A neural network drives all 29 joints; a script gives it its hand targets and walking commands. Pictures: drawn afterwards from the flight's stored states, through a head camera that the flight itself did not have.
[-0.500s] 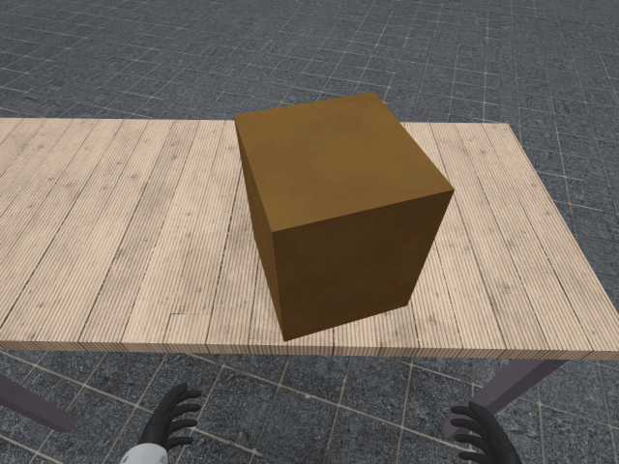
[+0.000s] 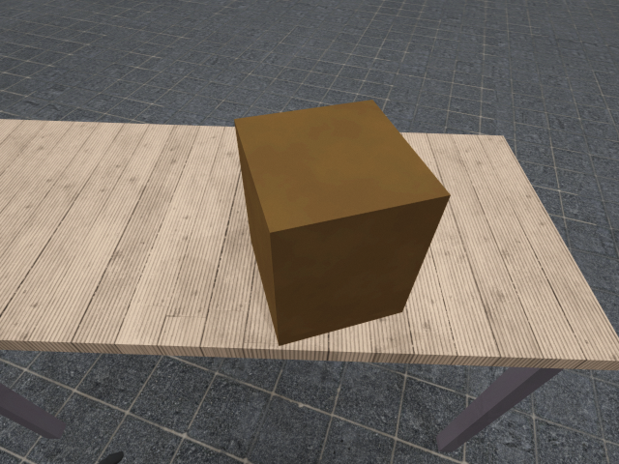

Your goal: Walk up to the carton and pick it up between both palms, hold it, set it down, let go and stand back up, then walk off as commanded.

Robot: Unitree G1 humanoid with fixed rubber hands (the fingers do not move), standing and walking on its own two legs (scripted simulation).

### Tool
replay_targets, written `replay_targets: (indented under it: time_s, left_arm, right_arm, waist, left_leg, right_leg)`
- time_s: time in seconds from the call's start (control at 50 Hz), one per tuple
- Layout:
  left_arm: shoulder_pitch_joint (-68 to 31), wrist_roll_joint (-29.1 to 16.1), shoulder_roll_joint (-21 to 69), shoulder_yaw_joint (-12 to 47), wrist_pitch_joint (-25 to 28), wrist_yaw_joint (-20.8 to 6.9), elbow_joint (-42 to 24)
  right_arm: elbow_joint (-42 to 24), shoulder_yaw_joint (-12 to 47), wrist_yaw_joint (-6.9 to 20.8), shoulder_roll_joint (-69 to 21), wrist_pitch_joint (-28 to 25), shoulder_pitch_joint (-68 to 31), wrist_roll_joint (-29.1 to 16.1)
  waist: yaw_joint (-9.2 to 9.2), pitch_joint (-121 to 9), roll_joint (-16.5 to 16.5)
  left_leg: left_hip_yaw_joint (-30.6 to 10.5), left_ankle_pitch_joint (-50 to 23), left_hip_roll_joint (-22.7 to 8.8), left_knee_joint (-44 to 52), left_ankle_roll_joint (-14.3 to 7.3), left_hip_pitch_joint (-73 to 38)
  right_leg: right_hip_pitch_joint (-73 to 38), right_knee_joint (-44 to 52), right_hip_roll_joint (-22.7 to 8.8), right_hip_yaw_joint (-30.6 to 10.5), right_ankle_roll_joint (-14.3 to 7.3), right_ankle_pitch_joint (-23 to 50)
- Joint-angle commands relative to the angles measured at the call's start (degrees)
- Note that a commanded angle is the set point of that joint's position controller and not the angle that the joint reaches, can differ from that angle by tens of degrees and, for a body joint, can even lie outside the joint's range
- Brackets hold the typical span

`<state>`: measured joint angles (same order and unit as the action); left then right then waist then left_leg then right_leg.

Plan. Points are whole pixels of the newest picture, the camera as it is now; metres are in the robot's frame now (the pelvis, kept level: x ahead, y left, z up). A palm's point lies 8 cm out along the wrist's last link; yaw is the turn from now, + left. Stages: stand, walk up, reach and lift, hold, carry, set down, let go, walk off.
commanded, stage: stand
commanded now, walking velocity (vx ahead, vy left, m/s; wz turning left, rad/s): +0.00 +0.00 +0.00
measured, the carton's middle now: (325, 223) +0.41 +0.00 +0.08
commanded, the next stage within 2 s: walk off in 1.94 s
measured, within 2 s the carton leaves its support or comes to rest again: neither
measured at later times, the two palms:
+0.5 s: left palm out of the picture +0.06 +0.31 -0.11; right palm out of the picture +0.06 -0.28 -0.11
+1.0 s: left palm out of the picture +0.04 +0.31 -0.12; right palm out of the picture +0.04 -0.28 -0.11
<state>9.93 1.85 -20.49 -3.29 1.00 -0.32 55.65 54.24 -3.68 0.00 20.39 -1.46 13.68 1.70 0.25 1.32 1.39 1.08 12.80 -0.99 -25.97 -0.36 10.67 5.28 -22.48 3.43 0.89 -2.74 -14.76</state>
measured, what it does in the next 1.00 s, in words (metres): stands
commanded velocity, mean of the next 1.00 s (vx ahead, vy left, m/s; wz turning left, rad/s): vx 0.00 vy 0.00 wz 0.00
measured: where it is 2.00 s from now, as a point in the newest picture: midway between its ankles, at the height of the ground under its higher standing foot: outside the picture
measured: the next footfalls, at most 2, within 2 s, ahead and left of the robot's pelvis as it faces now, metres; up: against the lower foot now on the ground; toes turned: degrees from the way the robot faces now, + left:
none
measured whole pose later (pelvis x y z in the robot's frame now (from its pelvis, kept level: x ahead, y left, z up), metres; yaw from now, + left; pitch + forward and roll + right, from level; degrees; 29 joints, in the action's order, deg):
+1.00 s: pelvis -0.02 +0.01 +0.01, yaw +1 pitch -3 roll -1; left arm 7.5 1.1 -20.1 -0.4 1.6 -0.5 64.3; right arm 62.3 -0.2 0.1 19.4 -1.1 9.1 0.6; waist -0.3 2.7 0.0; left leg 0.9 7.9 0.2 -20.2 -1.3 9.2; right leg 3.9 -17.3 2.3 1.2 -1.7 -10.4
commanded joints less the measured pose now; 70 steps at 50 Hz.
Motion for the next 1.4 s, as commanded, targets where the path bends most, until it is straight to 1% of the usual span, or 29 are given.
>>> replay_targets:
  time_s: [0.0, 0.02, 0.08, 0.16, 0.18, 0.24, 0.26, 0.32, 0.4, 0.42, 0.56, 0.64, 0.68, 0.7, 0.72, 0.76, 0.78, 0.88, 0.92, 1.04, 1.12, 1.16, 1.18, 1.24, 1.28, 1.3, 1.32, 1.36, 1.38]
  left_arm:
    - [-4.8, -0.3, -9.2, -1.2, 2.2, 0.6, -2.2]
    - [-5.7, -0.2, -9.9, -1.4, 2.3, 0.5, -1.7]
    - [-5.6, -0.2, -10.1, -0.9, 1.9, 0.5, -0.3]
    - [-4.9, -0.5, -10.9, -0.5, 1.8, 0.6, 1.8]
    - [-5.1, -0.2, -10.7, -0.6, 1.9, 0.6, 1.9]
    - [-6.3, -0.4, -10.8, -0.3, 2.0, 0.6, 2.5]
    - [-5.7, -0.4, -11.3, -0.4, 2.0, 0.7, 2.9]
    - [-5.6, -0.3, -10.5, -0.4, 1.9, 0.7, 3.2]
    - [-6.6, -0.7, -11.1, -0.2, 1.9, 0.6, 3.4]
    - [-6.4, -0.7, -10.9, -0.2, 2.0, 0.5, 3.7]
    - [-5.5, -0.7, -10.1, 0.3, 2.1, 0.6, 4.5]
    - [-5.6, -0.7, -10.5, 0.6, 2.0, 0.5, 4.9]
    - [-5.3, -0.7, -11.7, 0.3, 2.0, 0.6, 4.9]
    - [-4.7, -0.8, -10.2, 0.6, 1.9, 0.5, 5.3]
    - [-4.9, -0.7, -10.8, 0.8, 2.0, 0.6, 5.4]
    - [-4.9, -0.6, -10.5, 0.8, 1.9, 0.6, 5.3]
    - [-5.4, -0.8, -11.7, 0.4, 1.7, 0.6, 5.2]
    - [-4.2, -0.8, -10.6, 0.8, 2.0, 0.6, 5.5]
    - [-5.3, -0.8, -11.1, 0.9, 1.9, 0.5, 5.5]
    - [-4.3, -1.0, -11.3, 0.8, 1.7, 0.6, 5.9]
    - [-5.0, -0.8, -10.7, 1.2, 1.7, 0.6, 5.2]
    - [-5.0, -0.8, -10.9, 0.9, 1.7, 0.7, 5.3]
    - [-5.2, -0.9, -11.9, 0.8, 1.6, 0.7, 5.5]
    - [-4.4, -1.4, -11.3, 1.0, 1.5, 0.6, 5.4]
    - [-4.3, -1.1, -10.7, 1.2, 1.8, 0.6, 5.3]
    - [-4.2, -1.0, -10.6, 1.0, 1.9, 0.7, 5.2]
    - [-4.9, -1.1, -11.0, 1.0, 1.9, 0.6, 5.4]
    - [-5.4, -0.9, -11.2, 1.2, 1.7, 0.6, 5.2]
    - [-4.2, -1.0, -11.4, 0.9, 1.8, 0.7, 5.5]
  right_arm:
    - [-3.5, -1.4, -0.7, 10.3, -1.5, -4.0, -0.5]
    - [-3.1, -1.2, -0.7, 10.8, -1.3, -4.0, -0.3]
    - [-1.9, -1.0, -1.0, 11.4, -1.2, -4.2, -0.5]
    - [-0.4, -0.1, -1.2, 11.5, -1.2, -3.9, -0.9]
    - [-0.2, -0.1, -1.2, 11.0, -1.2, -5.4, -0.8]
    - [0.1, -0.1, -1.2, 12.0, -1.1, -5.4, -0.7]
    - [0.5, -0.2, -1.1, 11.5, -1.0, -4.7, -0.9]
    - [0.9, 0.1, -1.2, 11.1, -1.2, -5.8, -0.9]
    - [1.6, 0.2, -1.1, 10.8, -0.8, -6.2, -1.0]
    - [2.1, 0.2, -1.0, 11.2, -1.0, -5.9, -0.8]
    - [3.0, 0.7, -0.9, 10.5, -0.9, -6.1, -1.0]
    - [3.5, 0.5, -0.8, 11.3, -1.0, -6.8, -1.1]
    - [4.0, 0.7, -0.7, 11.0, -0.9, -6.2, -1.3]
    - [4.3, 0.4, -0.7, 12.0, -0.9, -6.4, -0.8]
    - [4.1, 0.9, -0.7, 11.3, -0.9, -6.7, -1.0]
    - [4.6, 0.5, -0.7, 12.0, -0.9, -6.0, -0.9]
    - [4.3, 0.7, -0.7, 11.7, -0.8, -6.9, -1.1]
    - [4.8, 0.8, -0.5, 12.1, -0.8, -6.2, -0.9]
    - [4.7, 1.1, -0.5, 11.2, -0.7, -6.9, -0.9]
    - [5.1, 1.2, -0.6, 11.4, -0.8, -7.4, -1.0]
    - [5.4, 0.8, -0.8, 12.3, -1.0, -7.2, -1.2]
    - [5.3, 0.9, -0.6, 11.9, -0.9, -7.1, -1.1]
    - [5.3, 1.4, -0.6, 11.5, -0.8, -8.2, -1.2]
    - [5.7, 1.3, -0.7, 11.5, -1.0, -7.6, -1.3]
    - [5.6, 1.3, -0.5, 11.3, -0.9, -7.4, -1.1]
    - [5.7, 1.4, -0.6, 10.9, -1.0, -7.7, -1.0]
    - [5.9, 1.4, -0.6, 11.3, -1.1, -7.8, -1.1]
    - [6.0, 1.4, -0.7, 11.1, -1.1, -7.7, -1.0]
    - [5.8, 1.3, -0.7, 11.6, -1.0, -7.8, -1.0]
  waist:
    - [-0.40, -3.5, -2.5]
    - [-0.21, -3.4, -4.0]
    - [-0.12, -2.5, -1.9]
    - [-0.07, 0.0, -3.4]
    - [-0.23, -1.1, -2.0]
    - [-0.14, -1.2, -2.4]
    - [-0.49, -1.4, 0.5]
    - [-0.10, 0.3, -2.3]
    - [-0.75, 0.1, -1.0]
    - [-0.07, -0.9, -2.4]
    - [-0.71, -1.4, -1.1]
    - [-0.65, -2.4, -3.0]
    - [-0.67, -1.0, -0.9]
    - [0.00, -1.3, -3.1]
    - [-0.91, -0.1, -2.3]
    - [-0.56, 1.5, -2.5]
    - [-0.51, 0.9, -3.9]
    - [-0.21, -1.1, -2.1]
    - [-0.84, 0.1, -2.2]
    - [-0.28, 0.4, -3.0]
    - [-0.40, 0.2, -0.8]
    - [-0.53, -1.5, -3.0]
    - [-0.64, -0.1, -1.7]
    - [-0.08, -0.3, -3.3]
    - [-0.24, -0.8, -1.3]
    - [-0.34, -3.0, -2.6]
    - [-0.45, -2.3, -0.9]
    - [-1.05, -1.1, -1.0]
    - [-0.29, -0.8, -2.9]
  left_leg:
    - [-7.3, -16.6, -7.2, 4.0, -3.3, -3.8]
    - [-7.1, -17.0, -7.0, 4.4, -3.2, -4.0]
    - [-7.7, -16.4, -7.3, 4.7, -3.3, -4.6]
    - [-7.7, -14.7, -7.1, 6.0, -3.0, -2.9]
    - [-7.7, -14.4, -7.5, 6.2, -2.9, -4.2]
    - [-7.7, -14.6, -7.0, 6.5, -3.0, -3.8]
    - [-7.5, -14.1, -7.0, 6.9, -3.0, -4.3]
    - [-7.7, -12.2, -7.0, 6.9, -3.0, -3.4]
    - [-8.0, -8.8, -6.9, 8.3, -2.6, -4.3]
    - [-8.0, -9.5, -6.9, 7.9, -2.8, -3.8]
    - [-8.4, -8.7, -7.0, 8.2, -2.5, -3.9]
    - [-8.4, -8.7, -7.2, 8.6, -2.7, -3.2]
    - [-8.5, -8.2, -6.9, 9.2, -2.4, -3.4]
    - [-8.5, -7.9, -7.0, 9.1, -3.0, -3.1]
    - [-8.8, -7.0, -6.9, 9.4, -2.4, -3.5]
    - [-8.9, -5.2, -7.1, 9.5, -2.8, -1.7]
    - [-8.8, -5.3, -7.1, 9.9, -2.6, -1.4]
    - [-9.2, -6.0, -7.2, 10.1, -2.6, -1.9]
    - [-8.7, -6.8, -6.8, 10.3, -2.3, -2.4]
    - [-9.0, -6.0, -7.0, 10.5, -2.4, -1.6]
    - [-9.3, -5.7, -7.1, 10.4, -2.3, -1.9]
    - [-9.1, -7.4, -6.9, 10.0, -2.2, -2.8]
    - [-8.9, -7.5, -7.0, 10.2, -2.1, -2.9]
    - [-9.2, -7.6, -7.2, 10.1, -2.4, -1.9]
    - [-8.9, -7.8, -6.8, 9.8, -2.2, -2.3]
    - [-8.8, -8.8, -7.1, 9.8, -2.2, -3.8]
    - [-9.0, -9.6, -7.1, 10.1, -2.1, -3.3]
    - [-8.8, -10.3, -7.1, 9.8, -2.0, -3.5]
    - [-8.7, -10.8, -7.0, 9.7, -2.3, -3.4]
  right_leg:
    - [0.9, 5.8, -9.5, -7.8, -0.1, 12.9]
    - [0.6, 5.8, -9.3, -7.5, 0.1, 12.6]
    - [1.2, 6.7, -9.1, -7.3, 0.3, 11.3]
    - [1.2, 7.4, -9.5, -7.4, 0.3, 10.0]
    - [1.3, 7.3, -9.2, -7.5, 0.4, 10.1]
    - [0.8, 7.8, -9.6, -7.3, 0.4, 9.8]
    - [0.7, 8.0, -9.5, -7.2, 0.3, 10.4]
    - [1.4, 8.6, -9.4, -7.4, 0.6, 7.9]
    - [3.0, 10.0, -9.6, -7.9, 0.6, 3.9]
    - [1.4, 9.9, -9.9, -7.9, 0.5, 5.1]
    - [1.9, 9.6, -10.4, -7.4, 0.3, 6.4]
    - [0.1, 9.5, -10.4, -7.9, 0.1, 6.2]
    - [1.6, 9.4, -10.3, -7.9, 0.0, 5.8]
    - [0.7, 9.5, -10.5, -8.0, 0.1, 5.2]
    - [2.5, 9.7, -10.1, -7.8, 0.4, 4.2]
    - [2.8, 10.3, -10.0, -7.7, 0.3, 1.7]
    - [2.0, 10.3, -9.9, -7.7, 0.3, 2.4]
    - [0.4, 9.7, -10.3, -7.5, 0.3, 3.7]
    - [2.1, 9.9, -10.6, -7.5, 0.5, 3.1]
    - [1.5, 9.9, -10.6, -7.7, 0.4, 2.7]
    - [1.9, 10.2, -10.4, -7.8, 0.2, 2.5]
    - [0.6, 9.8, -10.6, -7.7, 0.2, 3.8]
    - [2.2, 9.9, -10.6, -7.7, 0.4, 3.7]
    - [1.3, 9.6, -10.8, -7.9, 0.2, 4.0]
    - [1.0, 9.6, -10.7, -7.5, 0.6, 4.7]
    - [0.2, 9.2, -10.8, -7.7, 0.4, 5.9]
    - [0.7, 8.8, -10.9, -7.5, 0.6, 5.7]
    - [1.4, 8.9, -10.8, -7.0, 0.8, 6.5]
    - [1.1, 9.2, -10.7, -7.5, 0.7, 6.3]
